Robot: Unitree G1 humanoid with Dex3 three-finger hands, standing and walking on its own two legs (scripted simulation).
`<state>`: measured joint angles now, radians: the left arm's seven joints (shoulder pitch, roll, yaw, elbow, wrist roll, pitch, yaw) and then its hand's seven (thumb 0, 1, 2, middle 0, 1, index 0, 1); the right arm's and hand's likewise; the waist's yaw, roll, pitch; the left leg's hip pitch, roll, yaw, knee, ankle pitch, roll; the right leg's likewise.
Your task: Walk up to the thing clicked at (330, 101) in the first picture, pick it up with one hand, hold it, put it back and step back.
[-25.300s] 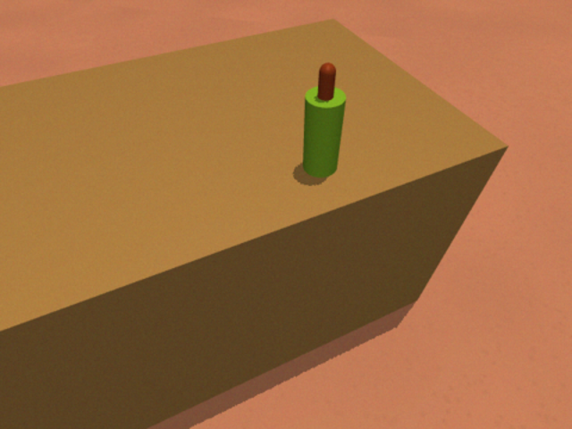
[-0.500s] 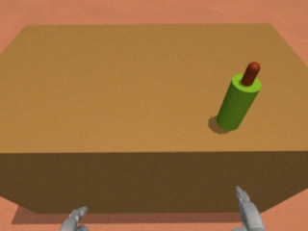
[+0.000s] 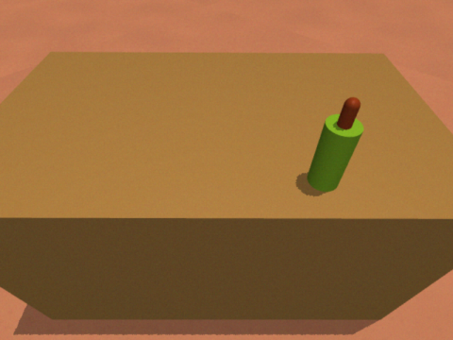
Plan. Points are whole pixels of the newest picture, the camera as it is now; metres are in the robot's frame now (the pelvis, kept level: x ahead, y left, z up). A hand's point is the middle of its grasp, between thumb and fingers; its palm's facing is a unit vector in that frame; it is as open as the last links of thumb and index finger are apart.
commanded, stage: home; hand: right
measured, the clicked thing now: (336, 145) +0.47 -0.22 +0.09
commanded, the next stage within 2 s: stand in 1.24 s
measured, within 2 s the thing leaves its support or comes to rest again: neither
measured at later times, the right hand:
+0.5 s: hand out of the picture +0.06 -0.25 -0.15, palm faces -0.06 +0.93 -0.36, open 17.6 cm
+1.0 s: hand out of the picture +0.09 -0.25 -0.15, palm faces -0.05 +0.93 -0.36, open 17.6 cm
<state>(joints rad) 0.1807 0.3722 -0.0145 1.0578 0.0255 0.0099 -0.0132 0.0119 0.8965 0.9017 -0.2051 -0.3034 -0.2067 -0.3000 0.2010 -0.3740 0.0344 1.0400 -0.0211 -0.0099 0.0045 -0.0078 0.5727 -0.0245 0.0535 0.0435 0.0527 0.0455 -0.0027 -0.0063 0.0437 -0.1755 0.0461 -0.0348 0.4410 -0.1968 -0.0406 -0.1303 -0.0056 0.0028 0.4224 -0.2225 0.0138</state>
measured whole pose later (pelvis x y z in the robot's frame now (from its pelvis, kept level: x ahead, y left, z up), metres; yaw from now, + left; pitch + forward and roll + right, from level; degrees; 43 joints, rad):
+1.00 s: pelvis +0.02 +0.01 +0.01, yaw +0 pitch -3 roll +0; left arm 0.11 0.36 -0.01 1.13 0.02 0.00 -0.01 0.01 0.90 0.90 -0.21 -0.30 -0.21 -0.30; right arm 0.12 -0.36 0.02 1.11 -0.01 -0.01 0.00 -0.01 0.57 -0.03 0.06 0.04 0.05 0.05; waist 0.00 0.00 0.06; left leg -0.14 0.03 -0.03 0.37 -0.18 -0.03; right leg -0.09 -0.03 0.01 0.34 -0.20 0.03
